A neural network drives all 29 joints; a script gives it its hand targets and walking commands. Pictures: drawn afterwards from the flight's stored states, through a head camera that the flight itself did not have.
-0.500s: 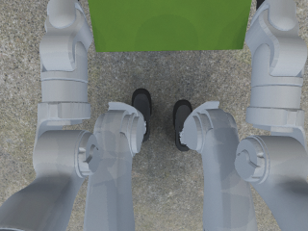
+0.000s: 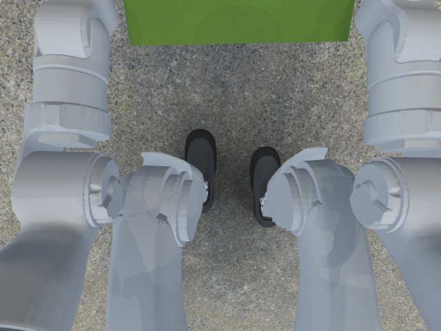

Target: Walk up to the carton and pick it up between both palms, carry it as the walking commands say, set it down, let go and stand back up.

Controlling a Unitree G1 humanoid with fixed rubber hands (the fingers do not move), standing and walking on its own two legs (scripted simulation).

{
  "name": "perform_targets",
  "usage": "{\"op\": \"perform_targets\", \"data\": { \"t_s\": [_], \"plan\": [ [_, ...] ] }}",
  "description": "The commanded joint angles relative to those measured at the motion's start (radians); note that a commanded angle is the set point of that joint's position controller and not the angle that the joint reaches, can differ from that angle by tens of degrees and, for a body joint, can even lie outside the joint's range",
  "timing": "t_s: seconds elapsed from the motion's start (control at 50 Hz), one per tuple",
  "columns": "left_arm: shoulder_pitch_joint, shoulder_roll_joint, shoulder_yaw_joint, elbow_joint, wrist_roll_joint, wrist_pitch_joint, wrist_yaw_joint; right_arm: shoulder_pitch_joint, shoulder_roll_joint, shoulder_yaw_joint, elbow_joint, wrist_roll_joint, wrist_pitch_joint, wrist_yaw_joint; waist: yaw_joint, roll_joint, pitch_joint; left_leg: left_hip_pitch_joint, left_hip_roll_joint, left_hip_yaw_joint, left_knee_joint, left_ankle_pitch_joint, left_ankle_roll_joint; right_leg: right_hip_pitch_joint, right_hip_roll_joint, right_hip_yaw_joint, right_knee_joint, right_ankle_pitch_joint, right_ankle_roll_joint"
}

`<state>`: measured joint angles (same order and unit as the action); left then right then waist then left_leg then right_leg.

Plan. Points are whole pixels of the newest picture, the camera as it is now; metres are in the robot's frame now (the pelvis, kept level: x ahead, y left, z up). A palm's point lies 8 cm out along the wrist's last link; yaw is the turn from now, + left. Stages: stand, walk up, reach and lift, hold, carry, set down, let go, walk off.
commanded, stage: set down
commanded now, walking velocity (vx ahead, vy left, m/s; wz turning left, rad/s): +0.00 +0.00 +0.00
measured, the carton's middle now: out of the picture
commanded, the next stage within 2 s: none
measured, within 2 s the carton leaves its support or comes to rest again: rests again in 0.60 s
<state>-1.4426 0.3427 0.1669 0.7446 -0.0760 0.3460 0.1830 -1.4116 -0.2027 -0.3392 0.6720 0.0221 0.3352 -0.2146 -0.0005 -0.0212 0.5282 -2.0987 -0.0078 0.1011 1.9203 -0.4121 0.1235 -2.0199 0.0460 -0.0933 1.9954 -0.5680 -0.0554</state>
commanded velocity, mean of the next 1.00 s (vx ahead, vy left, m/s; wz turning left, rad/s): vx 0.00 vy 0.00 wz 0.00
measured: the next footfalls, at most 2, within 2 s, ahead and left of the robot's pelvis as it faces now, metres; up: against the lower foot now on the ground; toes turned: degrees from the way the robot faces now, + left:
none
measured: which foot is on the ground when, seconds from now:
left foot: down 0.00-1.00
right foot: down 0.00-1.00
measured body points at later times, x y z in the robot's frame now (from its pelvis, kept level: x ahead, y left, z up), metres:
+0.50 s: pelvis +0.01 +0.00 -0.05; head +0.41 +0.02 +0.15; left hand +0.59 +0.18 -0.26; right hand +0.59 -0.16 -0.24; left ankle +0.16 +0.07 -0.40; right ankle +0.11 -0.09 -0.40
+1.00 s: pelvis +0.02 +0.00 -0.06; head +0.41 +0.01 +0.14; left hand +0.59 +0.18 -0.26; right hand +0.59 -0.17 -0.25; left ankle +0.16 +0.07 -0.40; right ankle +0.11 -0.09 -0.40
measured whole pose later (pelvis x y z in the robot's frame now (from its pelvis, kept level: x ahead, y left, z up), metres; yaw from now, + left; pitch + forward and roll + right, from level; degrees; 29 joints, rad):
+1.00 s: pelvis +0.02 +0.00 -0.06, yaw +0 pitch +35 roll -1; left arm -1.56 0.42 0.12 0.97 -0.12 0.25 0.04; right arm -1.51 -0.27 -0.33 0.87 0.04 0.27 -0.15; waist 0.00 -0.03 0.52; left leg -2.26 0.02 0.13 2.12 -0.47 0.14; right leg -2.19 0.06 -0.09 2.21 -0.63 -0.06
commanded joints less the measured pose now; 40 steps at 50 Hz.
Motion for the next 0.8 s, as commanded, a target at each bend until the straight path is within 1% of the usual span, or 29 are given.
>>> {"op": "perform_targets", "data": {
  "t_s": [0.0, 0.04, 0.06, 0.08, 0.12, 0.14, 0.16, 0.18, 0.2, 0.24, 0.26, 0.28, 0.32, 0.34, 0.36, 0.38, 0.4, 0.46, 0.48, 0.5, 0.52, 0.54, 0.56, 0.58, 0.62, 0.64, 0.72, 0.74, 0.78],
  "plan": [
    [-0.772, -0.699, -0.415, -0.114, -0.119, -0.112, -0.318, -0.745, 0.751, 0.519, -0.058, 0.174, -0.075, 0.302, 0.005, 0.032, -1.834, 0.930, -0.034, -0.197, 0.054, 0.304, -0.048, 0.315, 0.058, 0.121, -0.081, 0.223, 0.032],
    [-0.777, -0.697, -0.401, -0.039, -0.111, -0.118, -0.345, -0.699, 0.741, 0.452, 0.039, 0.137, -0.076, 0.322, -0.022, 0.022, -1.637, 0.783, -0.029, -0.197, 0.043, 0.186, -0.043, 0.258, 0.054, 0.118, -0.068, 0.162, 0.019],
    [-0.785, -0.689, -0.382, -0.009, -0.092, -0.116, -0.352, -0.751, 0.732, 0.452, 0.018, 0.135, -0.079, 0.330, 0.012, 0.019, -1.614, 0.782, -0.028, -0.187, 0.053, 0.179, -0.039, 0.253, 0.050, 0.126, -0.065, 0.140, 0.018],
    [-0.821, -0.680, -0.387, -0.022, -0.105, -0.121, -0.362, -0.746, 0.726, 0.437, 0.031, 0.121, -0.076, 0.336, -0.011, 0.014, -1.572, 0.733, -0.029, -0.189, 0.056, 0.148, -0.038, 0.255, 0.050, 0.125, -0.060, 0.134, 0.019],
    [-0.852, -0.671, -0.382, -0.032, -0.124, -0.134, -0.365, -0.761, 0.737, 0.438, 0.032, 0.133, -0.084, 0.341, -0.008, 0.005, -1.587, 0.754, -0.028, -0.188, 0.070, 0.153, -0.034, 0.275, 0.050, 0.119, -0.039, 0.137, 0.015],
    [-0.883, -0.661, -0.402, -0.079, -0.141, -0.142, -0.361, -0.775, 0.737, 0.433, 0.023, 0.147, -0.086, 0.344, -0.024, 0.015, -1.669, 0.846, -0.027, -0.198, 0.088, 0.206, -0.033, 0.267, 0.050, 0.106, -0.024, 0.156, 0.020],
    [-0.920, -0.663, -0.415, -0.100, -0.152, -0.148, -0.357, -0.808, 0.739, 0.459, -0.017, 0.163, -0.093, 0.336, -0.021, 0.025, -1.717, 0.858, -0.027, -0.188, 0.109, 0.253, -0.034, 0.297, 0.050, 0.112, -0.023, 0.202, 0.020],
    [-0.911, -0.656, -0.417, -0.105, -0.156, -0.152, -0.350, -0.849, 0.744, 0.490, -0.055, 0.195, -0.100, 0.332, 0.011, 0.026, -1.797, 0.900, -0.028, -0.180, 0.124, 0.297, -0.029, 0.343, 0.050, 0.110, -0.006, 0.239, 0.021],
    [-0.925, -0.630, -0.421, -0.148, -0.164, -0.159, -0.340, -0.870, 0.732, 0.513, -0.098, 0.219, -0.105, 0.322, 0.020, 0.017, -1.886, 0.943, -0.027, -0.178, 0.146, 0.349, -0.027, 0.379, 0.051, 0.106, 0.011, 0.284, 0.025],
    [-0.915, -0.632, -0.433, -0.168, -0.201, -0.153, -0.325, -0.907, 0.689, 0.518, -0.157, 0.235, -0.119, 0.303, -0.010, 0.015, -1.968, 1.047, -0.026, -0.206, 0.162, 0.449, -0.024, 0.373, 0.047, 0.093, 0.033, 0.332, 0.028],
    [-0.920, -0.624, -0.444, -0.219, -0.211, -0.160, -0.311, -0.926, 0.711, 0.545, -0.201, 0.271, -0.125, 0.296, 0.006, 0.013, -2.036, 1.098, -0.027, -0.207, 0.179, 0.513, -0.019, 0.397, 0.046, 0.101, 0.043, 0.377, 0.028],
    [-0.886, -0.621, -0.443, -0.181, -0.202, -0.154, -0.305, -0.864, 0.701, 0.523, -0.127, 0.262, -0.124, 0.293, -0.015, 0.039, -1.981, 1.121, -0.025, -0.214, 0.188, 0.515, -0.023, 0.348, 0.043, 0.093, 0.041, 0.346, 0.029],
    [-0.835, -0.644, -0.401, -0.071, -0.165, -0.149, -0.307, -0.786, 0.689, 0.492, 0.002, 0.235, -0.120, 0.305, 0.005, 0.043, -1.791, 1.068, -0.022, -0.224, 0.182, 0.466, -0.026, 0.232, 0.036, 0.102, 0.035, 0.269, 0.025],
    [-0.833, -0.647, -0.402, -0.056, -0.159, -0.149, -0.312, -0.757, 0.679, 0.472, 0.045, 0.219, -0.119, 0.313, -0.011, 0.045, -1.728, 1.033, -0.017, -0.223, 0.185, 0.443, -0.032, 0.178, 0.036, 0.092, 0.037, 0.239, 0.026],
    [-0.831, -0.653, -0.401, -0.049, -0.159, -0.152, -0.318, -0.749, 0.686, 0.463, 0.057, 0.212, -0.122, 0.319, -0.013, 0.046, -1.674, 1.026, -0.016, -0.241, 0.190, 0.439, -0.028, 0.116, 0.038, 0.091, 0.050, 0.209, 0.022],
    [-0.824, -0.648, -0.406, -0.056, -0.149, -0.155, -0.319, -0.766, 0.703, 0.481, 0.024, 0.228, -0.122, 0.321, 0.011, 0.051, -1.681, 1.026, -0.015, -0.235, 0.200, 0.475, -0.027, 0.135, 0.039, 0.097, 0.054, 0.245, 0.024],
    [-0.813, -0.669, -0.406, -0.047, -0.157, -0.152, -0.323, -0.773, 0.694, 0.479, 0.004, 0.226, -0.128, 0.322, -0.004, 0.047, -1.690, 1.025, -0.016, -0.231, 0.210, 0.487, -0.027, 0.149, 0.037, 0.096, 0.057, 0.256, 0.019],
    [-0.793, -0.685, -0.408, -0.054, -0.168, -0.157, -0.336, -0.757, 0.724, 0.482, -0.001, 0.220, -0.132, 0.329, -0.011, 0.024, -1.665, 1.036, -0.022, -0.247, 0.220, 0.538, -0.020, 0.118, 0.041, 0.093, 0.068, 0.268, 0.018],
    [-0.793, -0.688, -0.420, -0.081, -0.169, -0.161, -0.336, -0.719, 0.743, 0.487, 0.020, 0.232, -0.131, 0.332, -0.015, 0.044, -1.669, 1.017, -0.018, -0.230, 0.230, 0.538, -0.026, 0.137, 0.042, 0.093, 0.071, 0.292, 0.019],
    [-0.777, -0.697, -0.408, -0.044, -0.165, -0.160, -0.338, -0.745, 0.723, 0.490, 0.006, 0.225, -0.138, 0.330, -0.008, 0.046, -1.666, 1.022, -0.022, -0.237, 0.235, 0.543, -0.024, 0.133, 0.040, 0.096, 0.074, 0.282, 0.015],
    [-0.762, -0.678, -0.394, -0.036, -0.158, -0.162, -0.340, -0.724, 0.755, 0.493, 0.024, 0.231, -0.132, 0.332, 0.015, 0.028, -1.642, 0.999, -0.020, -0.234, 0.222, 0.528, -0.020, 0.152, 0.040, 0.099, 0.076, 0.295, 0.020],
    [-0.772, -0.687, -0.394, -0.039, -0.164, -0.165, -0.343, -0.705, 0.755, 0.488, 0.059, 0.216, -0.129, 0.335, -0.011, 0.019, -1.621, 0.973, -0.018, -0.228, 0.233, 0.507, -0.023, 0.145, 0.040, 0.100, 0.073, 0.282, 0.022],
    [-0.758, -0.699, -0.390, -0.012, -0.155, -0.163, -0.346, -0.741, 0.764, 0.492, 0.022, 0.230, -0.136, 0.338, 0.011, 0.023, -1.607, 0.955, -0.021, -0.226, 0.223, 0.494, -0.020, 0.134, 0.046, 0.096, 0.083, 0.280, 0.020],
    [-0.770, -0.691, -0.387, -0.016, -0.156, -0.163, -0.350, -0.732, 0.754, 0.480, 0.029, 0.216, -0.134, 0.336, -0.003, 0.000, -1.585, 0.906, -0.024, -0.216, 0.225, 0.455, -0.019, 0.178, 0.041, 0.105, 0.074, 0.287, 0.019],
    [-0.768, -0.689, -0.386, 0.001, -0.167, -0.164, -0.359, -0.725, 0.749, 0.465, 0.047, 0.206, -0.136, 0.337, -0.016, 0.014, -1.550, 0.897, -0.022, -0.223, 0.224, 0.455, -0.023, 0.163, 0.041, 0.103, 0.082, 0.285, 0.017],
    [-0.760, -0.696, -0.365, 0.026, -0.143, -0.165, -0.362, -0.730, 0.770, 0.479, 0.054, 0.216, -0.136, 0.339, 0.020, 0.012, -1.527, 0.832, -0.022, -0.200, 0.213, 0.404, -0.022, 0.187, 0.046, 0.108, 0.078, 0.285, 0.018],
    [-0.768, -0.665, -0.347, 0.037, -0.151, -0.167, -0.377, -0.723, 0.770, 0.460, 0.078, 0.192, -0.129, 0.340, -0.001, -0.029, -1.468, 0.786, -0.023, -0.205, 0.218, 0.371, -0.016, 0.198, 0.044, 0.101, 0.092, 0.281, 0.024],
    [-0.764, -0.681, -0.348, 0.038, -0.154, -0.166, -0.381, -0.728, 0.747, 0.447, 0.065, 0.188, -0.136, 0.340, -0.008, -0.011, -1.457, 0.767, -0.025, -0.197, 0.217, 0.346, -0.019, 0.205, 0.045, 0.107, 0.082, 0.272, 0.021],
    [-0.739, -0.663, -0.334, 0.072, -0.140, -0.166, -0.386, -0.722, 0.759, 0.442, 0.077, 0.180, -0.135, 0.344, 0.012, -0.022, -1.410, 0.741, -0.024, -0.198, 0.220, 0.344, -0.017, 0.184, 0.045, 0.108, 0.089, 0.265, 0.022]
  ]
}}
